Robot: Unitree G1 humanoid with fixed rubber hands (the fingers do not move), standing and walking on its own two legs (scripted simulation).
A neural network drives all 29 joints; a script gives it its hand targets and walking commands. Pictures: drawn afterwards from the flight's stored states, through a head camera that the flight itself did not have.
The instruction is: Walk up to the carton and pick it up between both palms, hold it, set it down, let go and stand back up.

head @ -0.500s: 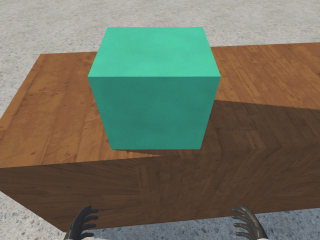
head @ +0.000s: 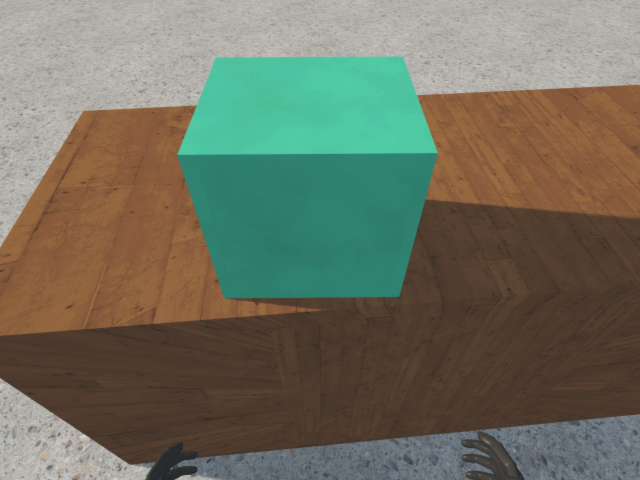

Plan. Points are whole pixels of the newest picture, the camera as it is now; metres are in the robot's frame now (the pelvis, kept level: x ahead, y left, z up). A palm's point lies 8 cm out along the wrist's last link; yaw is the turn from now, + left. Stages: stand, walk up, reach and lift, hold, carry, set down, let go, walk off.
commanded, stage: stand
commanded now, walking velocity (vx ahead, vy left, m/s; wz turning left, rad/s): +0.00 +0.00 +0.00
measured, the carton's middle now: (310, 181) +0.51 +0.03 +0.10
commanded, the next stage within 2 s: walk up in 1.80 s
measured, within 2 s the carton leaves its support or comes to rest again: neither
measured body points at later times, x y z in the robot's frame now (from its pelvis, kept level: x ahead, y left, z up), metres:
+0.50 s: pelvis +0.00 -0.01 +0.00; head +0.02 -0.02 +0.45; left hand +0.12 +0.22 -0.11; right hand +0.12 -0.24 -0.12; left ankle +0.00 +0.12 -0.73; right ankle +0.00 -0.12 -0.73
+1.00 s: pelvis +0.00 -0.02 +0.01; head +0.01 -0.02 +0.46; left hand +0.09 +0.22 -0.12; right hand +0.08 -0.25 -0.12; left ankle +0.00 +0.12 -0.73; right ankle +0.00 -0.12 -0.73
